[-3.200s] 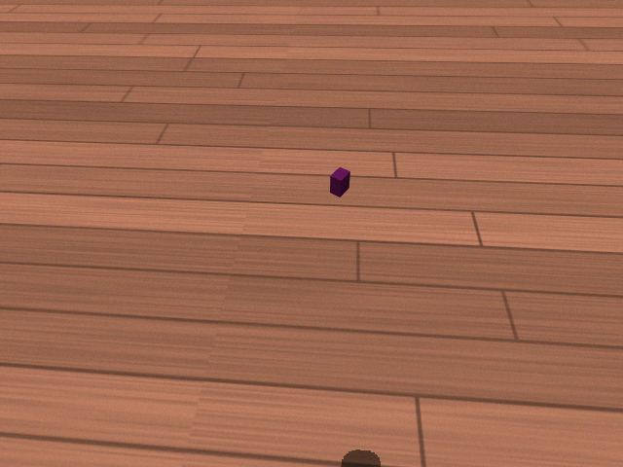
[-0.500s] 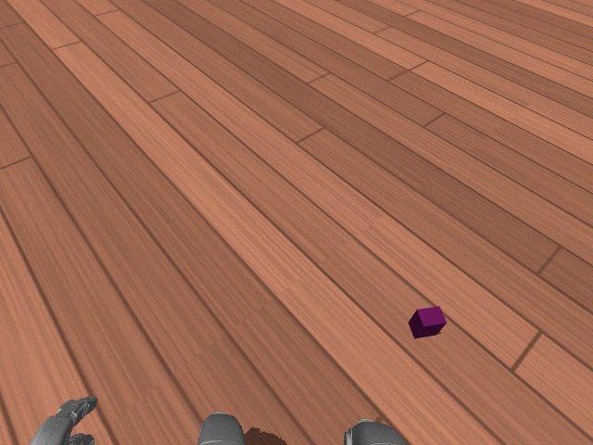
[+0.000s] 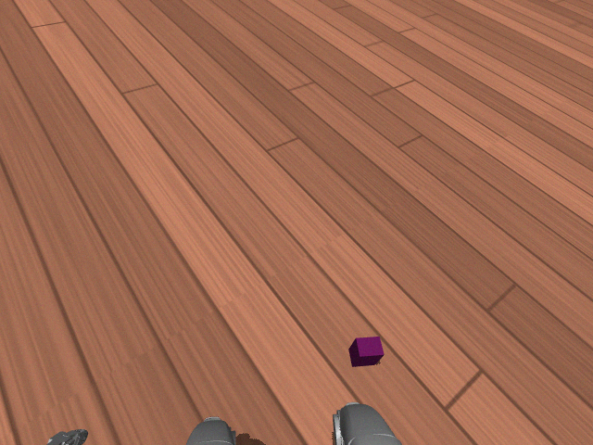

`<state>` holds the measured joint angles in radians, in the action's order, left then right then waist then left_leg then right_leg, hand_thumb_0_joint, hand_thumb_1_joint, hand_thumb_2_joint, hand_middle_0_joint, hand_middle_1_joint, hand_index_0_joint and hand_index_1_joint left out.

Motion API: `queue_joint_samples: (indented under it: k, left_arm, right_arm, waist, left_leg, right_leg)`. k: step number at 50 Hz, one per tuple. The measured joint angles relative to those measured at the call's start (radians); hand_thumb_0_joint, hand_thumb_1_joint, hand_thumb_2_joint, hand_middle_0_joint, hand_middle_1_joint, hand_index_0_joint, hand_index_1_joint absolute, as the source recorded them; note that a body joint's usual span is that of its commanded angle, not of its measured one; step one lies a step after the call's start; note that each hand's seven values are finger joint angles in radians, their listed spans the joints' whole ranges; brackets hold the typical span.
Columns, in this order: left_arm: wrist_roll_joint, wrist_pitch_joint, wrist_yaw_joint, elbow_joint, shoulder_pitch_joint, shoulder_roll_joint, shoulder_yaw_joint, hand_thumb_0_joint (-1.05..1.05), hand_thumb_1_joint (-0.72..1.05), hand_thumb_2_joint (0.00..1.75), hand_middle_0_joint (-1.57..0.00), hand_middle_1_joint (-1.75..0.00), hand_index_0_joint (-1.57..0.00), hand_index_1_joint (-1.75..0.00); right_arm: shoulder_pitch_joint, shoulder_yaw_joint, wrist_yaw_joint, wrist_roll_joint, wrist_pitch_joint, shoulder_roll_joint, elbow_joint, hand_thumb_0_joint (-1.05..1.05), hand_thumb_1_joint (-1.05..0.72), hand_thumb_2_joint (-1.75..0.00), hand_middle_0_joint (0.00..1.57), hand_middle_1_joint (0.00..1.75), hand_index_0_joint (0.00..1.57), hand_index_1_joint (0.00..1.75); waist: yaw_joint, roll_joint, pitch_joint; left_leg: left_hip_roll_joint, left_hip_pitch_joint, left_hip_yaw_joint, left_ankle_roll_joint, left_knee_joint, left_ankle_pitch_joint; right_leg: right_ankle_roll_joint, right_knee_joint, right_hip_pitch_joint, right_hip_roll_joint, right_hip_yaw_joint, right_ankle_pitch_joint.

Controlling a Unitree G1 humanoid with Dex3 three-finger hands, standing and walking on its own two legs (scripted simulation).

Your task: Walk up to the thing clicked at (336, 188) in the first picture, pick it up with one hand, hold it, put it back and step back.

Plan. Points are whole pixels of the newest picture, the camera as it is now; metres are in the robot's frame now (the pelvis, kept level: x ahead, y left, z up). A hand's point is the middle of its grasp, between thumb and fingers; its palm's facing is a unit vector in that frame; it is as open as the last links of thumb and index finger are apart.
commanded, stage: walk up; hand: left
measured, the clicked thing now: (365, 351) +0.47 -0.29 -0.69
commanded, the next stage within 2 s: none
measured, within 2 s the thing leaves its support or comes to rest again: neither
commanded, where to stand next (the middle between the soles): +0.13 -0.58 m, yaw +7 degrees
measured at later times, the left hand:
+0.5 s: hand out of the picture +0.08 +0.06 -0.16, palm faces -0.02 -0.94 -0.33, open 7.4 cm
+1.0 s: hand out of the picture +0.10 -0.18 -0.15, palm faces +0.01 -0.94 -0.34, open 7.4 cm
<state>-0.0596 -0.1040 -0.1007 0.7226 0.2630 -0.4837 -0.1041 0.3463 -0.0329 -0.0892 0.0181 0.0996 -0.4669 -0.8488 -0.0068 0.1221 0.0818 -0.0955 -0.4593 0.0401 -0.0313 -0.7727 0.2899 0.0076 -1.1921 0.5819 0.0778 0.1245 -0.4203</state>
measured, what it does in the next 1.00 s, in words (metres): steps to the right: right foot, then left foot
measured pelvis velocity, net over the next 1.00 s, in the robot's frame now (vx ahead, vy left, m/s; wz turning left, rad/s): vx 0.02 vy -0.45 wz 0.06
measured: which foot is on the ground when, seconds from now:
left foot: down 0.00-0.16, up 0.18-0.38, down 0.40-0.78, up 0.80-1.00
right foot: up 0.00-0.12, down 0.14-0.40, up 0.42-0.76, down 0.78-1.00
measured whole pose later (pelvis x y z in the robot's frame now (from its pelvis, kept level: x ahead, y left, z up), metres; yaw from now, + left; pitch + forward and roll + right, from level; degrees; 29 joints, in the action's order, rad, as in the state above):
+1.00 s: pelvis +0.02 -0.45 -0.01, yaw +4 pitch -1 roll +0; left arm -0.07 -0.10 -0.08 0.75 0.21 -0.41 -0.06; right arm 0.33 -0.06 -0.10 0.00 0.07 -0.48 -0.95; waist 0.04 0.03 0.09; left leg -0.01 -0.51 0.09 -0.05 -0.96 0.46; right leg -0.04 -0.85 0.44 0.01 -0.03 -0.39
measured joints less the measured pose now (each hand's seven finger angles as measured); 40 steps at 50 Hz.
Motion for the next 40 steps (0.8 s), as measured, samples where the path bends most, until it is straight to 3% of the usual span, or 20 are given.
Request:
queue_joint_samples:
  k: [3,7,8,10,13,18,20,22,25,31,36,38,39,40]
  left_arm:
    - [0.002,-0.006,-0.009,-0.003,-0.022,-0.027,-0.015,0.01,0.91,0.90,-0.21,-0.30,-0.20,-0.30]
    - [0.006,0.005,-0.010,-0.006,-0.024,-0.061,-0.035,0.01,0.91,0.90,-0.20,-0.30,-0.20,-0.30]
    - [0.001,0.016,-0.005,-0.005,-0.022,-0.058,-0.042,0.01,0.91,0.90,-0.20,-0.30,-0.20,-0.30]
    - [-0.008,0.030,0.008,0.001,-0.016,-0.033,-0.033,0.01,0.91,0.90,-0.20,-0.30,-0.20,-0.30]
    - [-0.002,0.028,0.020,0.032,-0.003,0.030,0.001,0.01,0.91,0.90,-0.20,-0.30,-0.20,-0.29]
    - [-0.008,0.013,0.022,0.046,0.023,0.059,0.030,0.01,0.91,0.90,-0.21,-0.30,-0.20,-0.30]
    - [-0.004,0.007,0.025,0.035,0.030,0.049,0.035,0.01,0.90,0.90,-0.21,-0.30,-0.20,-0.30]
    - [0.000,0.000,0.036,0.034,0.017,0.039,0.033,0.01,0.90,0.90,-0.21,-0.30,-0.20,-0.30]
    - [0.004,-0.011,0.045,0.040,0.000,0.019,0.034,0.01,0.91,0.90,-0.21,-0.30,-0.20,-0.30]
    - [0.010,-0.005,0.030,0.019,-0.042,-0.014,0.011,0.01,0.91,0.90,-0.21,-0.30,-0.20,-0.30]
    - [0.010,-0.010,0.011,0.006,-0.072,-0.046,-0.010,0.01,0.91,0.90,-0.20,-0.30,-0.20,-0.30]
    - [0.008,-0.005,0.006,0.003,-0.078,-0.056,-0.019,0.01,0.91,0.90,-0.20,-0.30,-0.20,-0.30]
    - [0.006,0.002,0.005,0.000,-0.077,-0.060,-0.024,0.01,0.91,0.90,-0.20,-0.30,-0.20,-0.30]
    - [-0.001,0.013,0.009,0.000,-0.081,-0.050,-0.029,0.01,0.91,0.90,-0.20,-0.30,-0.20,-0.30]
  right_arm:
    - [0.011,-0.009,0.007,0.013,0.000,-0.029,-0.002,0.01,-0.90,-0.90,0.21,0.30,0.21,0.30]
    - [0.017,-0.023,0.007,0.022,-0.020,-0.072,-0.024,0.01,-0.90,-0.90,0.21,0.30,0.21,0.30]
    - [0.014,-0.028,0.003,0.024,-0.031,-0.087,-0.037,0.01,-0.90,-0.90,0.21,0.30,0.21,0.30]
    - [0.000,-0.044,-0.015,0.015,-0.063,-0.096,-0.077,0.01,-0.90,-0.90,0.21,0.30,0.21,0.30]
    - [-0.028,-0.049,-0.028,-0.008,-0.073,-0.085,-0.123,0.01,-0.91,-0.90,0.20,0.30,0.20,0.30]
    - [-0.007,-0.018,-0.005,-0.025,-0.026,-0.015,-0.119,0.01,-0.91,-0.90,0.20,0.30,0.20,0.30]
    - [0.022,-0.006,-0.001,-0.020,-0.003,0.011,-0.097,0.01,-0.91,-0.90,0.20,0.30,0.20,0.30]
    - [0.030,0.003,-0.005,-0.005,0.005,0.040,-0.075,0.01,-0.90,-0.90,0.20,0.30,0.20,0.30]
    - [0.025,0.012,-0.013,-0.013,0.002,0.068,-0.055,0.01,-0.90,-0.90,0.21,0.30,0.21,0.30]
    - [0.036,-0.010,-0.013,-0.004,-0.006,0.034,-0.021,0.01,-0.90,-0.90,0.21,0.30,0.21,0.30]
    - [0.034,-0.034,-0.008,0.016,-0.012,-0.029,-0.002,0.01,-0.90,-0.90,0.21,0.30,0.21,0.30]
    - [0.030,-0.041,-0.008,0.021,-0.020,-0.055,-0.005,0.01,-0.90,-0.90,0.21,0.30,0.21,0.30]
    - [0.028,-0.044,-0.009,0.024,-0.026,-0.069,-0.010,0.01,-0.90,-0.90,0.21,0.30,0.21,0.30]
    - [0.021,-0.049,-0.013,0.025,-0.036,-0.086,-0.021,0.01,-0.90,-0.90,0.21,0.30,0.21,0.30]
  waist:
    - [-0.013,-0.006,-0.011]
    - [-0.018,-0.024,-0.035]
    - [-0.009,-0.042,-0.036]
    - [0.006,-0.069,-0.036]
    - [0.023,-0.107,-0.032]
    - [0.052,-0.093,-0.025]
    - [0.055,-0.077,-0.024]
    - [0.042,-0.047,0.001]
    - [0.021,-0.008,0.028]
    - [0.004,0.008,0.048]
    - [-0.008,0.001,0.039]
    - [-0.009,-0.009,0.025]
    - [-0.005,-0.016,0.015]
    - [-0.001,-0.044,0.018]
  left_leg:
    - [-0.047,-0.031,-0.045,0.005,-0.036,0.024]
    - [-0.114,-0.079,-0.113,0.012,-0.094,0.065]
    - [-0.128,-0.097,-0.148,-0.003,-0.137,0.126]
    - [-0.083,-0.151,-0.205,-0.012,-0.300,0.237]
    - [0.001,-0.179,-0.146,-0.013,-0.414,0.216]
    - [0.085,-0.067,0.049,-0.024,-0.182,0.150]
    - [0.114,0.016,0.066,-0.034,0.005,0.039]
    - [0.117,0.010,0.053,-0.044,-0.007,0.031]
    - [0.091,0.027,0.036,-0.015,0.006,0.024]
    - [0.004,0.022,-0.009,0.031,-0.006,0.020]
    - [-0.074,-0.025,-0.056,0.039,-0.066,0.047]
    - [-0.109,-0.053,-0.084,0.044,-0.098,0.062]
    - [-0.126,-0.072,-0.100,0.037,-0.124,0.075]
    - [-0.142,-0.097,-0.140,0.012,-0.172,0.121]
  right_leg:
    - [0.008,0.086,-0.010,0.039,-0.008,-0.034]
    - [-0.004,0.280,-0.094,0.036,-0.067,-0.031]
    - [0.028,0.285,-0.099,0.013,-0.082,-0.010]
    - [0.051,0.229,-0.083,-0.012,-0.111,-0.032]
    - [0.024,0.289,-0.129,-0.033,-0.147,-0.013]
    - [-0.040,0.405,-0.201,-0.059,-0.185,0.027]
    - [-0.056,0.387,-0.194,-0.073,-0.201,0.013]
    - [-0.052,0.275,-0.151,-0.101,-0.148,-0.038]
    - [-0.041,0.075,-0.071,-0.134,-0.051,-0.061]
    - [-0.016,-0.072,0.030,-0.073,0.052,0.002]
    - [0.002,0.081,-0.003,0.012,0.007,-0.042]
    - [-0.006,0.195,-0.054,0.020,-0.032,-0.053]
    - [0.001,0.257,-0.083,0.013,-0.046,-0.038]
    - [0.027,0.234,-0.077,-0.013,-0.068,-0.033]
